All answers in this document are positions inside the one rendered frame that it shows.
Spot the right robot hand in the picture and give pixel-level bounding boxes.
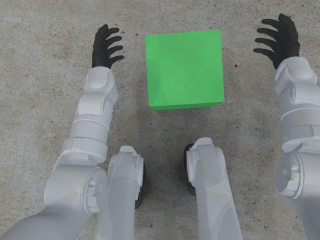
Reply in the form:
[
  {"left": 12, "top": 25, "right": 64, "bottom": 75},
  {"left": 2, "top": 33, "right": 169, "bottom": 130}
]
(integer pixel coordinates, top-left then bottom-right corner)
[{"left": 253, "top": 13, "right": 300, "bottom": 70}]

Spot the robot left forearm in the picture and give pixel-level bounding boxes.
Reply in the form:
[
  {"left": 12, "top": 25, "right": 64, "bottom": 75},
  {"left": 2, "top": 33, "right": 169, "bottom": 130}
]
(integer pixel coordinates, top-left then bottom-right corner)
[{"left": 44, "top": 66, "right": 119, "bottom": 204}]

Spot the robot shin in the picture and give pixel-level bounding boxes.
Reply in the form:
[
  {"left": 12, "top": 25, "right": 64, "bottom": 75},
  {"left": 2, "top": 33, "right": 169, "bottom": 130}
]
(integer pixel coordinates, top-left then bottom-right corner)
[
  {"left": 190, "top": 137, "right": 226, "bottom": 187},
  {"left": 107, "top": 145, "right": 140, "bottom": 200}
]

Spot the robot right upper arm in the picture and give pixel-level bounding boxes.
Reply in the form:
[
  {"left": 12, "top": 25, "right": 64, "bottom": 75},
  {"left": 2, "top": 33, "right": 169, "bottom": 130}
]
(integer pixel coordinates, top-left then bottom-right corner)
[{"left": 274, "top": 151, "right": 320, "bottom": 240}]

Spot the robot right forearm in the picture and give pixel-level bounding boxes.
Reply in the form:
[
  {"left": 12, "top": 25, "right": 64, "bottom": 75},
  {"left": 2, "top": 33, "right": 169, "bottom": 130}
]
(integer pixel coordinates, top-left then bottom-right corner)
[{"left": 274, "top": 56, "right": 320, "bottom": 154}]

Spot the robot left shin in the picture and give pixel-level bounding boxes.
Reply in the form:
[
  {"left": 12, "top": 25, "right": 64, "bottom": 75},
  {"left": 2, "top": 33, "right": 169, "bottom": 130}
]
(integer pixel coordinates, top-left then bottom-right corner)
[{"left": 107, "top": 145, "right": 140, "bottom": 200}]

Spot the carton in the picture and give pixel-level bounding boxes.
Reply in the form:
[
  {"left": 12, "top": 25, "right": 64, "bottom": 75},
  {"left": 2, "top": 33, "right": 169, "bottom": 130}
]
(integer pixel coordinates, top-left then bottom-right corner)
[{"left": 145, "top": 29, "right": 225, "bottom": 111}]

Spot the left robot hand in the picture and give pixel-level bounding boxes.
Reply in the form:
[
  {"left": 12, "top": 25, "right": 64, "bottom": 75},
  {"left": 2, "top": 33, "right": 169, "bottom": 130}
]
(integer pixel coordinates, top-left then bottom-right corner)
[{"left": 92, "top": 24, "right": 124, "bottom": 69}]

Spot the robot right shin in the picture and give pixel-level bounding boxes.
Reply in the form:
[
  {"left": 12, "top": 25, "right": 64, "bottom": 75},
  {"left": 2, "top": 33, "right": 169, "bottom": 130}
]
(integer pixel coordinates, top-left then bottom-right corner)
[{"left": 190, "top": 137, "right": 226, "bottom": 187}]

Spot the robot left upper arm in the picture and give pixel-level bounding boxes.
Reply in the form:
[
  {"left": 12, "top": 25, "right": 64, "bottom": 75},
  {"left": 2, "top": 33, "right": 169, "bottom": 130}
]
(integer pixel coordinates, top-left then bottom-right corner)
[{"left": 0, "top": 164, "right": 108, "bottom": 240}]

